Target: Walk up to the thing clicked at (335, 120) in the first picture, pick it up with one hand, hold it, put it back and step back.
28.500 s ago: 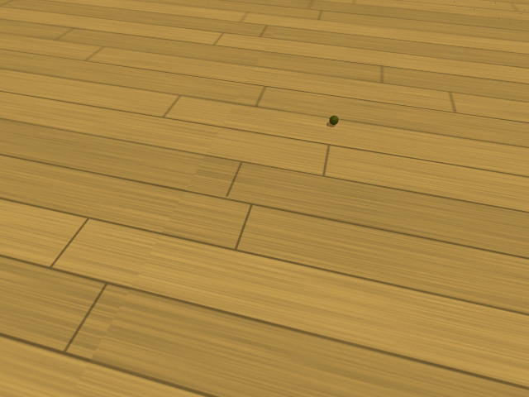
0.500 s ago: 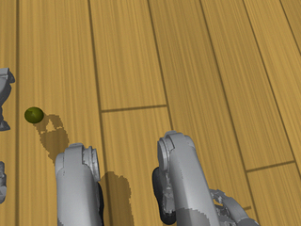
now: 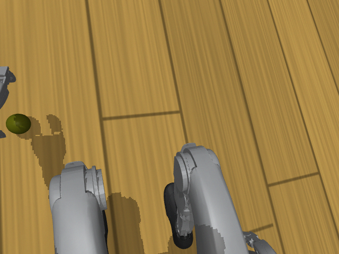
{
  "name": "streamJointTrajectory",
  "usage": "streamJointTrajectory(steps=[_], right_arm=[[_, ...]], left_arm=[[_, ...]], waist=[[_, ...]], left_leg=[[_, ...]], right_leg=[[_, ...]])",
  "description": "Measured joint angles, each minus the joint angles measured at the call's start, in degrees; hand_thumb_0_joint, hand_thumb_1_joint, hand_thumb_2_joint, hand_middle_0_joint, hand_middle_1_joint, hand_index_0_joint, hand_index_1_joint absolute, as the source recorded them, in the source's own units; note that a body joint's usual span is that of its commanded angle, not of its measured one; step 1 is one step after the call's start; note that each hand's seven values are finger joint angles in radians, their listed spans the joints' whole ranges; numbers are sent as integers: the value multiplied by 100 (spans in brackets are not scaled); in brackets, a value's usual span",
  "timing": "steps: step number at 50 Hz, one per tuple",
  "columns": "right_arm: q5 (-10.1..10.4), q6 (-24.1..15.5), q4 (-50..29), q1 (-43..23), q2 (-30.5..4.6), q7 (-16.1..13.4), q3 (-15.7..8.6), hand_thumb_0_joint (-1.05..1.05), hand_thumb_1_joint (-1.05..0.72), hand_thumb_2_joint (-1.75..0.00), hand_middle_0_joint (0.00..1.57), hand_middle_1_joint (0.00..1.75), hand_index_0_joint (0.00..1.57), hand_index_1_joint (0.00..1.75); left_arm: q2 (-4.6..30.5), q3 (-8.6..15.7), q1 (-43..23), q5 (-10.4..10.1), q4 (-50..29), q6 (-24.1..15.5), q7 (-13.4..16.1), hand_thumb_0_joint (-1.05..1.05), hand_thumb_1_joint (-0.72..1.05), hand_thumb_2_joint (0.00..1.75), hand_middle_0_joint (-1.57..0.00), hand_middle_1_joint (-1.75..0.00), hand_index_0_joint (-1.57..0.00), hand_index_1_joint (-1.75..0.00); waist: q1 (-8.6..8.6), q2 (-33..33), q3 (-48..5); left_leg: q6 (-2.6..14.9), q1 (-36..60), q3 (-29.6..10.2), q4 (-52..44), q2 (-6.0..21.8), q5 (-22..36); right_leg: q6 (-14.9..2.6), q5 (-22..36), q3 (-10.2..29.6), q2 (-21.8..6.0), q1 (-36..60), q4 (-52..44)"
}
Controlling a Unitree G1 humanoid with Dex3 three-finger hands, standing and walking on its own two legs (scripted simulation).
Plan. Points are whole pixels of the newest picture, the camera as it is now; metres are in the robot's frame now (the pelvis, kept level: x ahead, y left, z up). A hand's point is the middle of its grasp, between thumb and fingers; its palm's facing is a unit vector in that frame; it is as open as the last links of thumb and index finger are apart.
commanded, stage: home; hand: left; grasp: from above
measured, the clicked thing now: (18, 123) +0.45 +0.34 -0.30
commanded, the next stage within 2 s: none
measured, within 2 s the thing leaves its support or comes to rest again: neither
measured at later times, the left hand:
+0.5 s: hand out of the picture +0.31 +0.28 +0.04, palm faces -0.27 -0.64 -0.72, open 8.3 cm
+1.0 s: hand out of the picture +0.23 +0.22 +0.26, palm faces +0.17 -0.94 -0.29, open 7.4 cm
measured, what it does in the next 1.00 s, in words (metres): rises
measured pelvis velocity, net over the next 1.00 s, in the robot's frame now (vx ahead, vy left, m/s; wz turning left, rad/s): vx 0.05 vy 0.00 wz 0.15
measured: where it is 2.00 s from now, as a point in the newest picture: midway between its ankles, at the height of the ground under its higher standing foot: (141, 238)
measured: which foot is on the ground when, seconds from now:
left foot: down 0.00-1.00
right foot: down 0.00-1.00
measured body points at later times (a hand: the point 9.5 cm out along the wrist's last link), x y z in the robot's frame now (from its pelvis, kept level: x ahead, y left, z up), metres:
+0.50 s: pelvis +0.01 -0.01 +0.15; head +0.18 +0.05 +0.56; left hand +0.32 +0.31 +0.08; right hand +0.19 -0.26 +0.04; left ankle +0.08 +0.12 -0.29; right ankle +0.11 -0.14 -0.29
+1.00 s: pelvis +0.05 +0.00 +0.33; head +0.11 +0.03 +0.78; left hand +0.22 +0.27 +0.28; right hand +0.25 -0.21 +0.25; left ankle +0.08 +0.12 -0.29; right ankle +0.11 -0.14 -0.29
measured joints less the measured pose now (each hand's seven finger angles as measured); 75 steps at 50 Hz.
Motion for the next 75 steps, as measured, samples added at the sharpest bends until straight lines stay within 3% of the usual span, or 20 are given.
streamJointTrajectory(steps=[4,9,12,18,21,26,30,38,42,51,57,65,75], right_arm=[[81,-52,-21,43,131,35,-63,0,-89,-90,20,30,21,30],[258,-83,-85,133,186,74,-268,0,-89,-90,20,30,21,30],[430,6,-172,183,154,63,-386,0,-89,-90,20,30,21,30],[698,106,-335,95,27,-170,-478,1,-89,-90,20,30,21,30],[781,71,-433,-13,-11,-321,-536,1,-90,-90,20,30,21,30],[889,-33,-638,-260,-54,-531,-623,1,-90,-90,20,30,21,30],[959,-122,-823,-465,-17,-666,-643,1,-90,-90,20,30,20,30],[1053,-343,-1040,-489,241,-932,-414,1,-90,-90,20,30,21,30],[1074,-477,-1088,-250,361,-1080,-288,1,-90,-90,20,30,21,30],[1062,-715,-1031,499,455,-1502,-129,1,-90,-90,21,30,21,30],[1036,-869,-1133,922,400,-1730,-178,1,-90,-90,21,30,21,30],[967,-1082,-1233,981,340,-1844,-266,1,-90,-90,20,30,21,30],[877,-1313,-1204,684,339,-1824,-265,1,-90,-90,21,30,21,30]], left_arm=[[-166,110,89,-193,-141,306,-23,0,-38,93,-17,-88,-17,-87],[-466,47,452,-950,-762,767,-486,0,-21,85,-21,-69,-19,-69],[-733,-60,1063,-1639,-1593,1063,-996,0,-7,83,-21,-59,-20,-60],[-1318,-325,2525,-3341,-3427,1593,-1942,0,30,85,-22,-46,-21,-46],[-1550,-411,3128,-3936,-4158,1714,-2202,0,50,87,-22,-40,-21,-41],[-1875,-416,3856,-4622,-4946,1837,-2221,1,73,88,-22,-35,-22,-34],[-2117,-408,4427,-5111,-5538,2210,-2155,1,81,89,-22,-32,-21,-32],[-2571,-561,5548,-6370,-6444,3095,-2061,1,88,90,-21,-31,-21,-31],[-2772,-610,6014,-6857,-6788,3447,-1990,1,89,90,-21,-31,-21,-30],[-3197,-502,6943,-7627,-7537,4077,-1846,1,90,90,-21,-30,-21,-30],[-3368,-502,7612,-7916,-8173,4385,-1898,1,90,90,-21,-30,-20,-30],[-3429,-594,8125,-7921,-8626,4478,-2064,1,90,90,-20,-30,-20,-30],[-3424,-620,8024,-7829,-8434,4426,-2202,1,90,90,-20,-30,-20,-30]], waist=[[25,107,-178],[216,295,-432],[386,404,-609],[705,391,-813],[819,294,-849],[926,173,-890],[966,177,-900],[965,215,-900],[940,232,-898],[848,292,-874],[829,371,-873],[917,424,-861],[1041,317,-736]], left_leg=[[11,106,67,-156,31,-62],[8,425,152,-535,55,-118],[10,775,210,-883,89,-159],[8,1754,335,-1774,184,-159],[-15,2230,353,-2205,194,-94],[-55,2936,352,-2818,168,37],[-69,3534,358,-3320,166,138],[-72,5034,414,-4527,193,325],[-77,5816,426,-5157,210,416],[-74,7581,458,-6592,264,657],[-60,8597,517,-7442,303,838],[-45,9317,558,-8025,292,978],[-66,9464,528,-8089,259,987]], right_leg=[[48,-48,57,-1,58,-117],[80,-104,112,-31,325,-437],[79,-128,143,-38,631,-755],[34,-80,204,-22,1500,-1578],[-9,-21,195,-35,1954,-1982],[-62,75,159,-85,2666,-2563],[-80,168,138,-103,3268,-3060],[-105,354,136,-113,4747,-4246],[-114,453,120,-110,5534,-4888],[-119,743,95,-77,7321,-6390],[-118,965,124,-48,8338,-7285],[-111,1106,145,-63,9052,-7866],[-128,1069,113,-96,9194,-7879]])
